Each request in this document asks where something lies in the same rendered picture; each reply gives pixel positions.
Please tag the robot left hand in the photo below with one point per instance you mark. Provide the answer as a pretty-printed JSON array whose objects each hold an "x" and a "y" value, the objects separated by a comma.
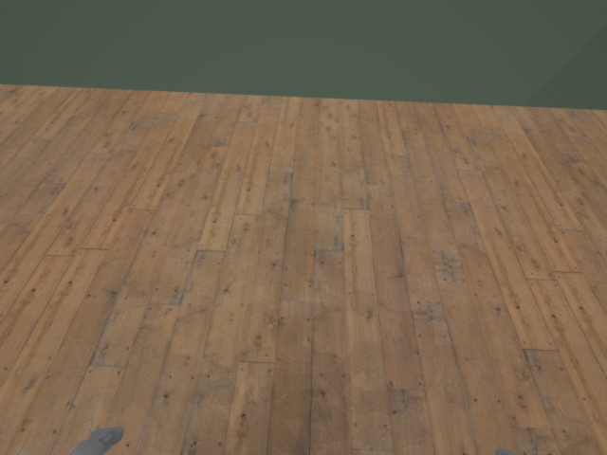
[{"x": 99, "y": 441}]

